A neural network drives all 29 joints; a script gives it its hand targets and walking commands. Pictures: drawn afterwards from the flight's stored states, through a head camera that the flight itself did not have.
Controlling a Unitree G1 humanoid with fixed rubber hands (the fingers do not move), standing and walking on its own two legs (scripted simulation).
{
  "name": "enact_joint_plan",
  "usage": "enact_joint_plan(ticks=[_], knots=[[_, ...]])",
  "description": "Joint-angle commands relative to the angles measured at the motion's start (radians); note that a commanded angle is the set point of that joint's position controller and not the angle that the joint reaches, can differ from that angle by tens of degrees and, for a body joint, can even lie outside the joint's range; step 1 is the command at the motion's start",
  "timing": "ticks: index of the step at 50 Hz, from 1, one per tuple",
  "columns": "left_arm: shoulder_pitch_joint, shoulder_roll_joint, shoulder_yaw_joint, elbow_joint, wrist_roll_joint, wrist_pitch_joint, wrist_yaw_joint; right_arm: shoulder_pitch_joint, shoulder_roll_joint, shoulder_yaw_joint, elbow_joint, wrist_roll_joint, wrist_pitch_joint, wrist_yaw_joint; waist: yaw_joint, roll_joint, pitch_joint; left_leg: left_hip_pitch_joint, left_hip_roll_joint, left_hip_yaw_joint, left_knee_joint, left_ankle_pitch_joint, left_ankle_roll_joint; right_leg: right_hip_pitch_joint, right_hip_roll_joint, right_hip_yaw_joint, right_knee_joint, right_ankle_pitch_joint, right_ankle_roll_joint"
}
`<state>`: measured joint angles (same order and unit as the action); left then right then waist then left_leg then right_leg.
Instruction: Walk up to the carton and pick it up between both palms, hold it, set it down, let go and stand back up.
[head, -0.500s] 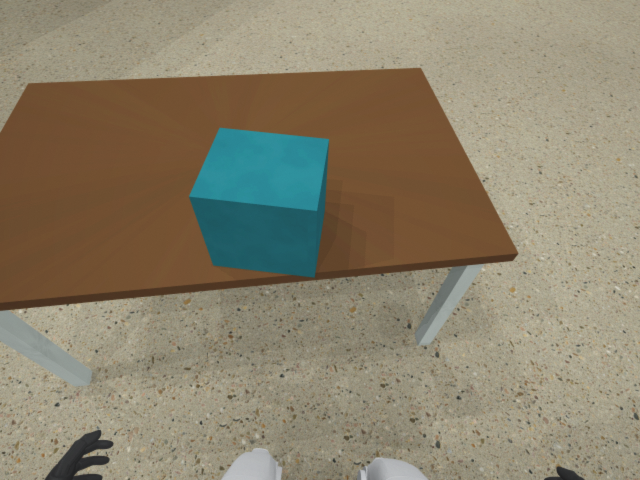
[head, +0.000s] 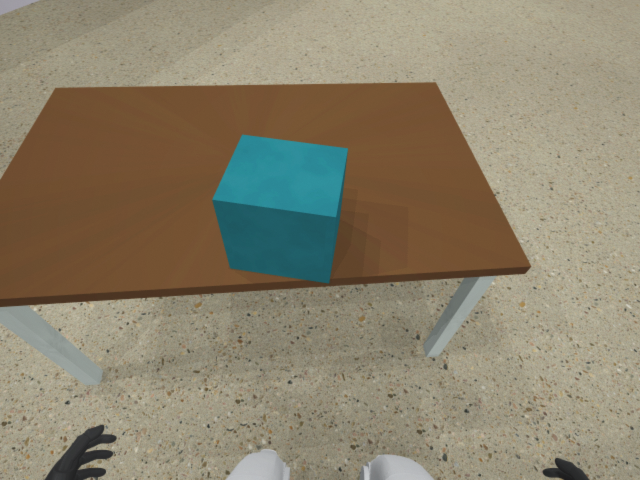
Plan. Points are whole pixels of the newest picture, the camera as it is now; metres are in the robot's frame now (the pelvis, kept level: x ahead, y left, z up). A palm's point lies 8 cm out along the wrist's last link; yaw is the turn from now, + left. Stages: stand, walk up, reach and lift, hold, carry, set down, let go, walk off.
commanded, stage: walk up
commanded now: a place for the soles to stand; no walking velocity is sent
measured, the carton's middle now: (286, 210) +0.57 +0.06 -0.08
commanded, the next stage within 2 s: none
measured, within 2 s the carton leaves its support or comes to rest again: neither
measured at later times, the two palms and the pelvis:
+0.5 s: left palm out of the picture +0.08 +0.30 -0.07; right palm out of the picture +0.08 -0.34 -0.09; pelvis -0.02 -0.03 +0.00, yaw +2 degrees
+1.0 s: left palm out of the picture +0.09 +0.31 -0.07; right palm out of the picture +0.10 -0.32 -0.09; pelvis -0.01 -0.01 +0.00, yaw +3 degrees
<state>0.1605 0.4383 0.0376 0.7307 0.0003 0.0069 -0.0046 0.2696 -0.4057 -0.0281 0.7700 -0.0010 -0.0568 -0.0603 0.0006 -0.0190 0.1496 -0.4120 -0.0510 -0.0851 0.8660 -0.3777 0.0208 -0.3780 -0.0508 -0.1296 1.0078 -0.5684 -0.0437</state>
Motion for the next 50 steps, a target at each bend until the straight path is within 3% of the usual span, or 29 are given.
enact_joint_plan(ticks=[1,5,7,9,10,11,12,13,14,15,18,21,25,26,27,28,29,30,31,32,35,37,38,40,42,44,47,49,50], knots=[[0.028,0.174,0.088,-0.035,0.009,0.009,0.000,0.012,-0.278,-0.082,-0.052,-0.031,-0.016,-0.006,-0.012,0.158,-0.108,0.064,0.257,-0.522,-0.377,0.144,0.236,-0.144,-0.005,0.192,0.081,-0.056,0.001],[-0.001,0.181,0.093,-0.026,0.012,0.013,0.000,-0.016,-0.309,-0.088,-0.050,-0.033,-0.006,0.001,-0.027,0.191,-0.070,-0.116,0.230,-0.510,-0.423,-0.094,0.230,-0.045,0.008,0.176,0.026,-0.056,0.014],[0.062,0.177,0.100,0.000,0.013,0.000,0.000,-0.074,-0.292,-0.077,-0.060,-0.039,0.000,0.003,0.007,0.201,-0.079,-0.138,0.214,-0.476,-0.388,-0.061,0.210,0.043,-0.004,0.157,-0.144,0.013,0.005],[0.122,0.172,0.105,0.014,0.017,-0.021,0.007,-0.083,-0.256,-0.060,-0.058,-0.021,0.008,0.007,0.055,0.143,-0.150,-0.189,0.143,-0.369,-0.220,0.197,0.135,0.256,0.008,0.190,-0.462,0.158,-0.018],[0.187,0.229,0.112,0.025,0.036,-0.029,0.016,-0.087,-0.206,-0.047,-0.064,-0.005,0.007,0.008,0.087,-0.049,-0.212,-0.274,0.063,-0.203,0.021,0.213,0.069,0.343,-0.157,0.388,-0.577,0.134,-0.049],[0.088,0.280,0.120,-0.003,0.049,-0.041,0.017,-0.048,-0.165,-0.036,-0.058,0.005,0.009,-0.003,0.063,-0.176,-0.132,-0.384,-0.066,-0.046,0.111,-0.119,0.020,0.341,-0.329,0.512,-0.649,0.255,-0.085],[0.029,0.290,0.124,-0.030,0.041,-0.040,0.012,-0.044,-0.238,-0.067,-0.039,-0.013,0.018,-0.009,0.049,-0.079,-0.120,-0.312,0.009,-0.051,0.207,-0.207,0.002,0.208,-0.420,0.560,-0.657,0.240,-0.101],[-0.006,0.266,0.112,-0.033,0.030,-0.049,0.012,-0.043,-0.278,-0.078,-0.032,-0.003,0.020,-0.001,0.023,0.038,-0.106,-0.252,0.006,-0.052,0.246,-0.164,-0.002,0.173,-0.393,0.519,-0.651,0.255,-0.106],[-0.017,0.258,0.102,-0.028,0.032,-0.056,0.013,-0.041,-0.247,-0.072,-0.033,0.006,0.019,0.007,0.013,-0.039,-0.087,-0.228,0.027,-0.010,0.238,-0.167,-0.005,0.186,-0.375,0.462,-0.621,0.365,-0.145],[0.008,0.253,0.102,-0.032,0.033,-0.060,0.019,-0.042,-0.243,-0.069,-0.040,0.001,0.018,0.011,0.025,-0.045,-0.086,-0.253,0.018,0.002,0.228,-0.161,0.003,0.222,-0.340,0.428,-0.585,0.496,-0.092],[0.059,0.218,0.094,-0.026,0.028,-0.055,0.019,0.002,-0.241,-0.073,-0.021,-0.003,0.011,0.014,0.038,-0.076,-0.147,-0.229,0.026,0.036,0.195,-0.142,-0.008,0.317,-0.269,0.275,-0.495,0.661,-0.093],[0.096,0.232,0.096,-0.032,0.031,-0.047,0.019,-0.024,-0.228,-0.071,-0.018,-0.007,0.015,0.008,0.059,-0.140,-0.104,-0.193,0.042,0.070,0.179,-0.142,-0.002,0.214,-0.272,0.297,-0.515,0.583,-0.081],[-0.015,0.241,0.088,-0.050,0.023,-0.038,0.005,0.036,-0.209,-0.064,0.015,-0.006,-0.005,0.015,-0.008,-0.123,-0.122,0.045,0.055,0.145,-0.099,-0.040,-0.002,0.073,-0.243,0.206,-0.442,0.454,-0.145],[-0.035,0.228,0.086,-0.056,0.016,-0.029,0.000,0.074,-0.209,-0.068,0.036,-0.007,-0.014,0.015,-0.026,-0.063,-0.146,0.136,0.030,0.132,-0.181,0.029,0.024,0.029,-0.222,0.164,-0.394,0.356,-0.116],[-0.043,0.212,0.068,-0.058,0.011,-0.021,0.000,0.082,-0.215,-0.074,0.031,-0.016,-0.020,0.012,-0.033,-0.037,-0.167,0.173,0.009,0.079,-0.249,0.011,0.038,-0.004,-0.189,0.143,-0.296,0.294,-0.097],[-0.031,0.179,0.061,-0.058,0.012,-0.012,-0.003,0.106,-0.274,-0.087,0.049,-0.030,-0.028,0.005,-0.035,0.063,-0.177,0.219,0.083,-0.113,-0.307,0.029,0.070,-0.072,-0.129,0.108,-0.153,0.205,-0.057],[-0.018,0.136,0.052,-0.079,0.001,-0.010,-0.003,0.087,-0.335,-0.095,0.013,-0.040,-0.030,0.000,-0.028,0.183,-0.161,0.193,0.278,-0.522,-0.422,0.062,0.180,-0.168,-0.013,0.099,-0.003,0.046,0.014],[-0.024,0.169,0.070,-0.063,0.001,-0.001,0.003,0.034,-0.357,-0.082,0.002,-0.039,-0.029,-0.002,-0.020,0.146,-0.161,0.074,0.346,-0.678,-0.459,-0.061,0.280,-0.134,0.012,0.168,0.005,-0.165,0.025],[0.022,0.201,0.079,-0.036,0.006,-0.002,0.004,-0.040,-0.346,-0.087,0.001,-0.035,-0.026,0.001,0.005,0.144,-0.096,0.004,0.347,-0.669,-0.471,-0.162,0.298,-0.090,-0.007,0.200,0.015,-0.146,0.023],[-0.014,0.191,0.075,-0.040,0.010,-0.006,0.000,-0.049,-0.337,-0.078,-0.008,-0.041,-0.027,0.002,-0.001,0.151,-0.058,-0.059,0.315,-0.617,-0.445,-0.042,0.280,-0.075,0.006,0.184,-0.018,-0.133,0.010],[0.099,0.158,0.083,0.013,0.012,-0.030,-0.001,-0.133,-0.258,-0.051,-0.015,-0.026,-0.010,0.011,0.069,0.112,-0.114,-0.156,0.182,-0.352,-0.289,0.109,0.161,0.150,-0.018,0.174,-0.366,0.132,-0.030],[0.091,0.254,0.102,0.026,0.039,-0.045,0.007,-0.119,-0.217,-0.049,-0.007,-0.004,-0.006,0.013,0.072,-0.061,-0.137,-0.220,0.016,-0.048,0.000,0.079,0.034,0.200,-0.246,0.428,-0.626,0.031,-0.096],[0.047,0.273,0.098,0.008,0.032,-0.048,0.003,-0.095,-0.246,-0.068,0.011,-0.007,0.004,0.011,0.046,-0.082,-0.106,-0.193,0.007,0.037,0.098,-0.136,0.009,0.133,-0.354,0.518,-0.686,0.027,-0.145],[-0.041,0.270,0.088,-0.023,0.024,-0.056,0.002,-0.020,-0.272,-0.075,0.035,0.000,0.004,0.023,-0.003,-0.051,-0.066,-0.082,0.053,0.061,0.120,-0.150,0.010,0.022,-0.357,0.436,-0.642,0.019,-0.197],[-0.056,0.245,0.077,-0.027,0.023,-0.056,0.003,0.006,-0.240,-0.075,0.048,-0.004,-0.016,0.027,-0.025,-0.045,-0.094,0.023,0.063,0.069,-0.112,-0.005,0.025,0.039,-0.270,0.266,-0.495,0.306,-0.127],[-0.022,0.213,0.065,-0.022,0.009,-0.049,0.004,0.027,-0.261,-0.074,0.060,-0.008,-0.031,0.020,-0.007,-0.006,-0.162,0.134,0.103,-0.051,-0.166,0.394,0.058,0.026,-0.140,0.122,-0.310,0.440,-0.056],[0.023,0.193,0.071,-0.014,0.004,-0.038,0.003,-0.062,-0.290,-0.055,0.029,-0.013,-0.031,0.015,0.025,0.077,-0.228,0.074,0.192,-0.299,-0.191,0.362,0.179,0.103,-0.059,0.159,-0.251,0.334,-0.006],[0.028,0.202,0.079,0.007,0.008,-0.039,0.005,-0.102,-0.266,-0.043,0.024,-0.010,-0.026,0.013,0.055,0.028,-0.198,-0.050,0.144,-0.213,-0.144,0.344,0.126,0.195,-0.096,0.193,-0.369,0.309,-0.033],[0.048,0.224,0.079,0.018,0.018,-0.048,0.005,-0.108,-0.236,-0.043,0.023,0.003,-0.023,0.013,0.050,-0.080,-0.216,-0.102,0.091,-0.095,-0.050,0.340,0.073,0.272,-0.176,0.262,-0.462,0.394,-0.069]])
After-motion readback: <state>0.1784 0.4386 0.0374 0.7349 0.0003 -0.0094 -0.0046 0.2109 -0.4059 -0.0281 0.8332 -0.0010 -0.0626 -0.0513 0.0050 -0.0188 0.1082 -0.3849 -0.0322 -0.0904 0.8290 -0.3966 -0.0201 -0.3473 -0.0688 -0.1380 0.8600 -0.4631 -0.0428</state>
